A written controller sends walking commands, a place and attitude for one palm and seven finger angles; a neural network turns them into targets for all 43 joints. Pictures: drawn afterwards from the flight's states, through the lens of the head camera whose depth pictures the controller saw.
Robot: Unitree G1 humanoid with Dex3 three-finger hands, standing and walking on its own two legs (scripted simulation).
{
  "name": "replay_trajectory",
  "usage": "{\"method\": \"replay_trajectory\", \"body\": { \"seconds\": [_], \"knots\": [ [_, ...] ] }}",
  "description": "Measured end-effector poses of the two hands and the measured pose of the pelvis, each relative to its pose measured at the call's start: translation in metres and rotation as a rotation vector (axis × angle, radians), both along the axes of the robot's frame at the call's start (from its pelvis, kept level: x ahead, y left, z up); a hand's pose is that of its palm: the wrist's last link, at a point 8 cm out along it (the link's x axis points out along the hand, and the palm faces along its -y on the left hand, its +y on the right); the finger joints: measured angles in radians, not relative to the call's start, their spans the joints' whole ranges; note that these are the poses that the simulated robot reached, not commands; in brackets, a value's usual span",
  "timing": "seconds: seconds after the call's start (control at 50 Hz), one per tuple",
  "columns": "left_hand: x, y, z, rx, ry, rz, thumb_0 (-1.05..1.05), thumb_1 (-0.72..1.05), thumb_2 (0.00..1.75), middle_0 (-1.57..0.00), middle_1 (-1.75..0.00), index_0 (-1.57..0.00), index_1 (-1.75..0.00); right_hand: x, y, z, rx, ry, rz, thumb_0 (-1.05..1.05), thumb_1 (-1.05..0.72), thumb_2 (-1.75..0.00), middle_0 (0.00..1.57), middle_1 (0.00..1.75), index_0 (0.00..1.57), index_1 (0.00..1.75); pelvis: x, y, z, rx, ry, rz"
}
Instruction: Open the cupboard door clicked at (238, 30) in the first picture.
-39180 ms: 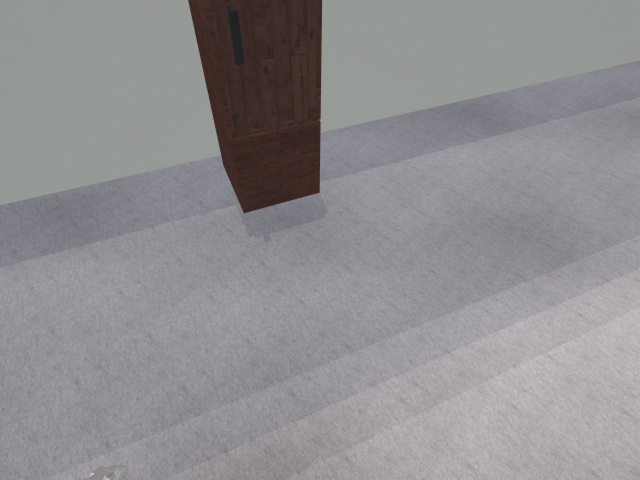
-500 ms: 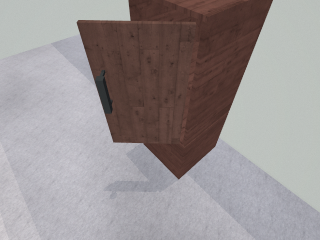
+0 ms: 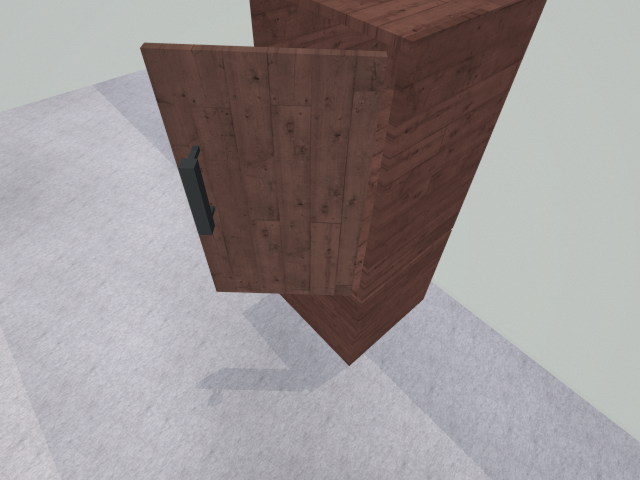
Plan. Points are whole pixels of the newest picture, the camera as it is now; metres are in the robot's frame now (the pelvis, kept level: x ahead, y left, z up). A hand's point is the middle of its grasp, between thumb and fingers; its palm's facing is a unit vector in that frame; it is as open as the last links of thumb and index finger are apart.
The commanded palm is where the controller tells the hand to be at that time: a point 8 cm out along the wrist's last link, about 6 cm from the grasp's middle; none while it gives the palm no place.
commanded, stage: raise the hand with hooked fingers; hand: left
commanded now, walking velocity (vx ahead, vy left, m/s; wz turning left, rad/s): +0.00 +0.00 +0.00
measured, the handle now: (201, 191) +0.56 +0.25 +0.02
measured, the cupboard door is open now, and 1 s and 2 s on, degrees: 47 47 47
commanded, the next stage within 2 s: none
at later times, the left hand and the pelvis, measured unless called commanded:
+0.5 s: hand (172, 479) +0.14 +0.19 -0.06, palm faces +0.10 -1.00 +0.00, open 8.7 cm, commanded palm +0.12 +0.25 -0.04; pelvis -0.05 -0.02 -0.09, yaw +1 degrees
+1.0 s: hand (139, 421) +0.18 +0.23 -0.01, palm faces +0.06 -1.00 -0.07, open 11.7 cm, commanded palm +0.16 +0.28 -0.01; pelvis -0.05 +0.00 -0.06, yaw +1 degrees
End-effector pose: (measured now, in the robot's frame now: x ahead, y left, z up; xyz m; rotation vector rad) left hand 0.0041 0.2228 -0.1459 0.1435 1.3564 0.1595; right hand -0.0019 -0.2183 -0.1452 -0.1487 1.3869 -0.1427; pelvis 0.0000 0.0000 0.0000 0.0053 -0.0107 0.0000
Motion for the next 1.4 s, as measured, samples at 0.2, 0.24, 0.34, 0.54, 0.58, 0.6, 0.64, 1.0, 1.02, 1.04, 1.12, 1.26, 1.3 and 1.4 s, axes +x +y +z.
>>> {"method": "replay_trajectory", "body": {
  "seconds": [0.2,0.24,0.34,0.54,0.58,0.6,0.64,1.0,1.02,1.04,1.12,1.26,1.3,1.4],
  "knots": [
    [0.103,0.021,0.095,0.107,-0.681,0.097,0.02,0.91,0.89,-0.21,-0.32,-0.21,-0.32,0.061,-0.022,0.021,-0.070,-0.403,0.019,0.02,-0.92,-0.90,0.20,0.30,0.20,0.30,-0.004,0.000,-0.005,0.003,0.035,0.028],
    [0.135,0.020,0.126,0.096,-0.921,0.067,0.02,0.88,0.88,-0.21,-0.34,-0.21,-0.34,0.087,-0.029,0.028,-0.081,-0.525,0.049,0.01,-0.91,-0.90,0.20,0.30,0.20,0.30,-0.011,-0.002,-0.011,0.000,0.070,0.035],
    [0.159,0.003,0.148,-0.047,-1.349,-0.091,0.01,0.78,0.84,-0.21,-0.39,-0.21,-0.39,0.146,-0.044,0.045,-0.102,-0.785,0.129,0.01,-0.91,-0.90,0.20,0.30,0.20,0.30,-0.030,-0.011,-0.040,0.007,0.174,0.013],
    [0.097,0.023,0.091,-0.045,-1.285,-0.043,0.01,0.54,0.75,-0.23,-0.53,-0.23,-0.54,0.191,-0.037,0.037,-0.112,-0.949,0.244,0.01,-0.90,-0.90,0.19,0.30,0.20,0.30,-0.052,-0.024,-0.089,-0.022,0.231,0.033],
    [0.096,0.028,0.099,-0.014,-1.323,-0.057,0.01,0.49,0.73,-0.23,-0.56,-0.23,-0.57,0.184,-0.029,0.026,-0.097,-0.915,0.258,0.01,-0.90,-0.90,0.20,0.30,0.20,0.30,-0.054,-0.025,-0.092,-0.036,0.231,0.041],
    [0.099,0.029,0.104,-0.009,-1.346,-0.073,0.01,0.47,0.72,-0.24,-0.58,-0.24,-0.58,0.178,-0.026,0.020,-0.088,-0.893,0.260,0.01,-0.90,-0.90,0.20,0.30,0.20,0.30,-0.055,-0.025,-0.092,-0.042,0.230,0.044],
    [0.108,0.029,0.113,-0.020,-1.378,-0.113,0.01,0.42,0.70,-0.24,-0.61,-0.24,-0.61,0.164,-0.019,0.008,-0.067,-0.841,0.255,0.01,-0.90,-0.90,0.20,0.30,0.20,0.30,-0.058,-0.025,-0.092,-0.052,0.228,0.049],
    [0.156,0.058,0.140,-0.047,-1.321,-0.152,0.00,0.00,0.52,-0.27,-0.88,-0.27,-0.88,0.072,-0.035,0.003,-0.122,-0.612,0.116,0.01,-0.90,-0.90,0.20,0.30,0.21,0.30,-0.054,-0.003,-0.064,-0.035,0.215,0.023],
    [0.157,0.059,0.140,-0.050,-1.321,-0.155,0.00,-0.02,0.51,-0.27,-0.89,-0.27,-0.90,0.075,-0.037,0.005,-0.130,-0.617,0.120,0.01,-0.90,-0.90,0.20,0.30,0.21,0.30,-0.053,-0.002,-0.064,-0.035,0.214,0.023],
    [0.159,0.060,0.141,-0.053,-1.322,-0.157,0.00,-0.05,0.50,-0.27,-0.91,-0.27,-0.91,0.078,-0.037,0.008,-0.137,-0.623,0.125,0.01,-0.90,-0.90,0.20,0.30,0.21,0.30,-0.053,-0.001,-0.063,-0.035,0.212,0.023],
    [0.164,0.067,0.145,-0.054,-1.335,-0.153,0.00,-0.14,0.46,-0.28,-0.97,-0.28,-0.97,0.095,-0.035,0.019,-0.150,-0.662,0.141,0.01,-0.90,-0.90,0.20,0.30,0.20,0.30,-0.049,0.002,-0.060,-0.037,0.204,0.024],
    [0.175,0.081,0.159,-0.041,-1.356,-0.141,0.00,-0.30,0.39,-0.29,-1.07,-0.29,-1.08,0.125,-0.017,0.033,-0.115,-0.731,0.183,0.01,-0.90,-0.90,0.20,0.30,0.20,0.30,-0.043,0.004,-0.054,-0.044,0.189,0.030],
    [0.179,0.086,0.162,-0.041,-1.352,-0.138,-0.01,-0.35,0.37,-0.29,-1.10,-0.29,-1.11,0.131,-0.011,0.035,-0.100,-0.740,0.193,0.01,-0.90,-0.90,0.20,0.30,0.20,0.30,-0.042,0.004,-0.052,-0.044,0.185,0.031],
    [0.188,0.096,0.168,-0.043,-1.342,-0.128,-0.01,-0.44,0.33,-0.30,-1.16,-0.30,-1.16,0.139,-0.002,0.036,-0.075,-0.739,0.208,0.01,-0.90,-0.90,0.20,0.30,0.21,0.30,-0.039,0.004,-0.048,-0.046,0.180,0.034]
  ]
}}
